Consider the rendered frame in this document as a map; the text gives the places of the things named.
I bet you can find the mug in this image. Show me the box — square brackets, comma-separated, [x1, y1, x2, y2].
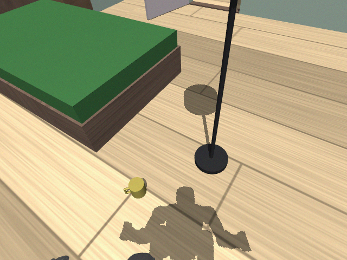
[124, 177, 146, 199]

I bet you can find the bed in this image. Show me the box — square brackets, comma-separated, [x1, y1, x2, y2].
[0, 0, 181, 152]

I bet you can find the floor lamp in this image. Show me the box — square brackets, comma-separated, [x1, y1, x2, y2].
[195, 0, 237, 174]

